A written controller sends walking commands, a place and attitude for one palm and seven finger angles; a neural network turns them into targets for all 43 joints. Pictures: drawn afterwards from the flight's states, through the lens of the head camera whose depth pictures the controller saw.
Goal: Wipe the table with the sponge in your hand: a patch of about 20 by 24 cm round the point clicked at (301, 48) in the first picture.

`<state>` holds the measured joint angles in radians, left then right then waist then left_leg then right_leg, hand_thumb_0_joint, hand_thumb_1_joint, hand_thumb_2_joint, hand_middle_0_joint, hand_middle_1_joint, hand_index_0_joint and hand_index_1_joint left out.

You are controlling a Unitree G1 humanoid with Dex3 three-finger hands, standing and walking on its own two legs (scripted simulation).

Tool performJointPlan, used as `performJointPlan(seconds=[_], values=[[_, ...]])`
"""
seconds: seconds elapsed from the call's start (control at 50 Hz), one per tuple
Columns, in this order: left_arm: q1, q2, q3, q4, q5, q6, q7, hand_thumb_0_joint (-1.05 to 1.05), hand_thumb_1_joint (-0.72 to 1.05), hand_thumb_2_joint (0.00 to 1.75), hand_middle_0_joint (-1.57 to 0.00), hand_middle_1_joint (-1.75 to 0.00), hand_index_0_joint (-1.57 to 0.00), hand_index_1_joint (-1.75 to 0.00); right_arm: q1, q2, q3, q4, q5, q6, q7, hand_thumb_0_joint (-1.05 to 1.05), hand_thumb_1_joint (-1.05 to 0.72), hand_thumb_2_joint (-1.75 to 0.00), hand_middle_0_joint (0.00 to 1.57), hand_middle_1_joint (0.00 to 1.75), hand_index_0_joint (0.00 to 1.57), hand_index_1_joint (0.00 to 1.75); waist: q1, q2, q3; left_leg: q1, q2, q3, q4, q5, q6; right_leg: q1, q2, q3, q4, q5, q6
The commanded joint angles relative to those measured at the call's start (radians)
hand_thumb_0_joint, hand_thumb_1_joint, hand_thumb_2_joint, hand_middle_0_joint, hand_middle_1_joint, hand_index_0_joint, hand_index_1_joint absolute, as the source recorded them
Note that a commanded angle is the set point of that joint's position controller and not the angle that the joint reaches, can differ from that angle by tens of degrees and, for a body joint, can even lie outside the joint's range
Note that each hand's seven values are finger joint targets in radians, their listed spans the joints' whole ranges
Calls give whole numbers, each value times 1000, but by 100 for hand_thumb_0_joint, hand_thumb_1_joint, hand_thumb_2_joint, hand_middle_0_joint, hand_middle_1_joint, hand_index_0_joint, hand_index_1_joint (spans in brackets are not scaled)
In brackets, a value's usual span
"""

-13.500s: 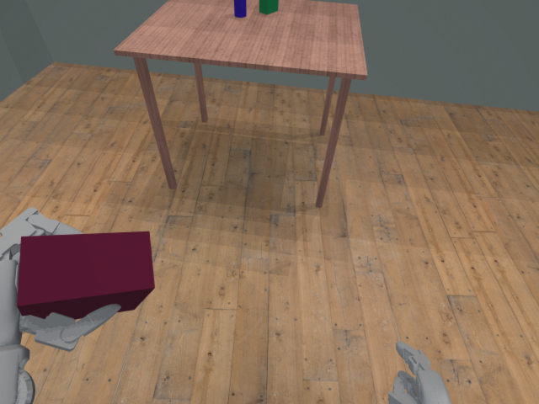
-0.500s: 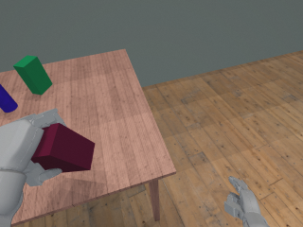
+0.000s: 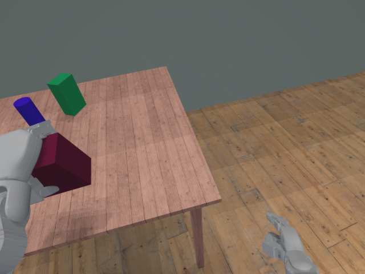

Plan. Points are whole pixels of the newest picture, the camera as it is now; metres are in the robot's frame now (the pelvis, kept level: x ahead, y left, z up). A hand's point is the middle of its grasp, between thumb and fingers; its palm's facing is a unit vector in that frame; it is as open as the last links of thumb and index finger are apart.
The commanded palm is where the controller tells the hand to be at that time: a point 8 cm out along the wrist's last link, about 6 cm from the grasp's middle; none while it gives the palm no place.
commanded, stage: turn the palm down, sponge in hand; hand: left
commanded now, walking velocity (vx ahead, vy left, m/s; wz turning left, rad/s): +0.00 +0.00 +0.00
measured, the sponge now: (52, 172) +0.24 +0.31 +0.14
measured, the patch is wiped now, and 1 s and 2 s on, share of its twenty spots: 0.00 0.00 0.00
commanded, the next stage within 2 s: move the sponge above the wiping area in 0.50 s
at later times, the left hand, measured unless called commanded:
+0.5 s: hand (65, 168) +0.25 +0.28 +0.14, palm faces +0.13 -0.12 -0.98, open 10.1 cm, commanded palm +0.21 +0.26 +0.21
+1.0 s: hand (81, 189) +0.23 +0.26 +0.10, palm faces -0.09 -0.16 -0.98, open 10.1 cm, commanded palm +0.21 +0.27 +0.20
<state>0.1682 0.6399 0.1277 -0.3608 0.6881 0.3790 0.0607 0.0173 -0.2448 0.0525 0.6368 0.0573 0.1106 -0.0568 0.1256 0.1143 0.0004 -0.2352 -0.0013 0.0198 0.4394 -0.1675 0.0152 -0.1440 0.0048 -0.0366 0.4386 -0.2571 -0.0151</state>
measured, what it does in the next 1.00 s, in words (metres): stands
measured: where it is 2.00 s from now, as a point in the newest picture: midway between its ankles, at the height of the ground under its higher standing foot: outside the picture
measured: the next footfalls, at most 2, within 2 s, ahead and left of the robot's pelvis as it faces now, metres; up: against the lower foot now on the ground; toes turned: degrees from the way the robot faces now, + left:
none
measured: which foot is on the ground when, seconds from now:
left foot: down 0.00-1.00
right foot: down 0.00-1.00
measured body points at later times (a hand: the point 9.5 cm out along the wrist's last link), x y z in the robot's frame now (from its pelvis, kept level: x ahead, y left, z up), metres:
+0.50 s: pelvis +0.02 -0.01 +0.00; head +0.02 -0.07 +0.45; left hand +0.24 +0.28 +0.20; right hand +0.27 -0.22 -0.08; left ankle +0.05 +0.11 -0.74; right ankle -0.01 -0.11 -0.74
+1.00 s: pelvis +0.03 -0.01 +0.00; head +0.05 -0.06 +0.45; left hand +0.23 +0.26 +0.15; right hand +0.29 -0.23 -0.09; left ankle +0.05 +0.11 -0.74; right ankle -0.01 -0.11 -0.74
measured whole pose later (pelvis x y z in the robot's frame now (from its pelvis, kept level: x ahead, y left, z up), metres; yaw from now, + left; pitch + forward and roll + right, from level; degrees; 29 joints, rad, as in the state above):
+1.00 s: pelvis +0.03 -0.01 +0.00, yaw +0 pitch +0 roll +1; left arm 0.34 0.57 -0.01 -0.43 0.78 0.42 -0.09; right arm 0.02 -0.31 0.01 0.60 0.04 0.09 -0.06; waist 0.12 0.11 0.02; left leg -0.22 0.00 0.02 0.44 -0.21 0.01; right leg -0.14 0.01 -0.03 0.45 -0.31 -0.03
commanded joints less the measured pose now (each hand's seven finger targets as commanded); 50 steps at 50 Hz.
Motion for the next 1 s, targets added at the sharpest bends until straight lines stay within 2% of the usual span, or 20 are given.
performJointPlan(seconds=[0.0, 0.1, 0.18, 0.2, 0.22, 0.28, 0.3, 0.32, 0.4, 0.48, 0.5, 0.58, 0.6, 0.62, 0.68, 0.7, 0.78, 0.8, 0.9, 0.98], values=[[-135, 36, -52, -120, 18, 54, -50, 0, 10, 130, -120, -160, -120, -160, -272, -122, -36, -204, 20, -77, -11, 0, -90, -90, 20, 30, 20, 30, -39, -54, -61, 59, -8, -37, -93, -31, 7, -63, 9, 43, -107, -8, -19], [-256, 160, -24, -292, 128, -1, -71, 0, 10, 130, -120, -160, -120, -160, -275, -113, -35, -223, -5, -124, -25, 0, -90, -90, 20, 30, 20, 30, -26, -26, -208, 125, -28, -47, -72, 11, 33, -6, 9, 76, -85, -6, -25], [-293, 421, 217, -280, 233, -50, -21, 0, 10, 130, -120, -160, -120, -160, -264, -125, -44, -178, -40, -103, -20, 0, -90, -90, 20, 30, 20, 30, 31, 30, -268, 156, -35, -79, -47, 108, 31, 51, 29, 145, -85, 45, -62], [-299, 296, 124, -257, 227, -58, -6, 0, 10, 130, -120, -160, -120, -160, -248, -90, -38, -182, -34, -100, -13, 0, -90, -90, 20, 30, 20, 30, 7, 24, -249, 161, -29, -57, -32, 136, 27, 37, 14, 109, -79, 58, -58], [-265, 334, 180, -203, 231, -56, 16, 0, 10, 130, -120, -160, -120, -160, -211, -105, -52, -168, -36, -91, -6, 0, -90, -90, 20, 30, 20, 30, 20, 21, -241, 165, -23, -60, -34, 159, 18, 32, 22, 128, -84, 71, -70], [-198, 254, 185, -92, 129, -13, 37, 0, 10, 130, -120, -160, -120, -160, -257, -109, -60, -155, -11, -75, 12, 0, -90, -90, 20, 30, 20, 30, 28, -7, -149, 144, -19, -66, -54, 145, 8, 18, 30, 143, -105, 97, -69], [-210, 167, 112, -69, 92, 4, 22, 0, 10, 130, -120, -160, -120, -160, -254, -111, -53, -166, -5, -74, 17, 0, -90, -90, 20, 30, 20, 30, 14, -54, -147, 129, -12, -52, -57, 144, 9, 14, 10, 92, -105, 119, -48], [-165, 155, 102, -72, 63, 13, 8, 0, 10, 130, -120, -160, -120, -160, -240, -115, -63, -168, 3, -72, 14, 0, -90, -90, 20, 30, 20, 30, 0, -65, -118, 128, -8, -43, -60, 137, 11, 11, 11, 90, -106, 129, -37], [-109, 15, -64, -83, 42, 60, -78, 0, 10, 130, -120, -160, -120, -160, -272, -127, -47, -196, 18, -79, 8, 0, -90, -90, 20, 30, 20, 30, -33, -84, -59, 99, -14, -19, -65, 101, 18, -33, 2, 74, -111, 131, -19], [-164, 140, -12, -218, 107, 44, -105, 0, 10, 130, -120, -160, -120, -160, -289, -127, -42, -213, 1, -94, -6, 0, -90, -90, 20, 30, 20, 30, -21, -87, -156, 143, -32, -29, -48, 137, 33, 1, 11, 115, -90, 168, -26], [-214, 186, 7, -276, 136, 28, -101, 0, 10, 130, -120, -160, -120, -160, -262, -126, -43, -225, -8, -101, -7, 0, -90, -90, 20, 30, 20, 30, -15, -70, -243, 159, -37, -23, -34, 184, 40, 42, -4, 94, -64, 218, -21], [-250, 400, 214, -337, 228, -29, -34, 0, 10, 130, -120, -160, -120, -160, -242, -122, -50, -197, -38, -88, 0, 0, -90, -90, 20, 30, 20, 30, 27, 11, -348, 213, -45, -49, 9, 324, 36, 111, 17, 157, -40, 343, -60], [-248, 283, 136, -304, 215, -43, -15, 0, 10, 130, -120, -160, -120, -160, -206, -93, -50, -199, -38, -91, 2, 0, -90, -90, 20, 30, 20, 30, 3, -16, -337, 214, -34, -23, 20, 345, 38, 105, 5, 110, -29, 376, -49], [-181, 322, 199, -223, 205, -43, 6, 0, 10, 130, -120, -160, -120, -160, -167, -108, -63, -182, -35, -84, 7, 0, -90, -90, 20, 30, 20, 30, 13, -36, -301, 202, -31, -31, 18, 353, 32, 90, 12, 126, -40, 385, -55], [-67, 274, 236, -106, 121, 5, 28, 0, 10, 130, -120, -160, -120, -160, -212, -121, -72, -162, -9, -61, 28, 0, -90, -90, 20, 30, 20, 30, 31, -56, -198, 156, -26, -35, 2, 324, 17, 80, 18, 156, -53, 400, -58], [-56, 176, 152, -123, 89, 25, 19, 0, 10, 130, -120, -160, -120, -160, -205, -116, -73, -179, -2, -56, 33, 0, -90, -90, 20, 30, 20, 30, 9, -76, -198, 142, -14, -18, -1, 323, 19, 88, 0, 102, -44, 416, -37], [60, 106, 76, -83, 35, 104, -62, 0, 10, 130, -120, -160, -120, -160, -272, -135, -58, -189, 18, -53, 28, 0, -90, -90, 20, 30, 20, 30, -8, -100, -70, 95, -19, -7, -17, 257, 21, 14, 2, 94, -62, 381, -16], [66, 77, 29, -133, 27, 105, -81, 0, 10, 130, -120, -160, -120, -160, -243, -136, -57, -206, 19, -59, 26, 0, -90, -90, 20, 30, 20, 30, -21, -102, -104, 93, -15, -4, -18, 257, 26, 28, -10, 61, -50, 389, -3], [-68, 187, 33, -352, 117, 42, -113, 0, 10, 130, -120, -160, -120, -160, -223, -125, -53, -240, -8, -84, -4, 0, -90, -90, 20, 30, 20, 30, -34, -82, -242, 150, -34, -15, 8, 287, 49, 46, -8, 80, -21, 403, -5], [-114, 348, 187, -404, 214, -72, -32, 0, 10, 130, -120, -160, -120, -160, -179, -119, -62, -209, -39, -90, -14, 0, -90, -90, 20, 30, 20, 30, 0, 7, -323, 240, -29, -42, 32, 366, 46, 54, 24, 122, -32, 383, -44]])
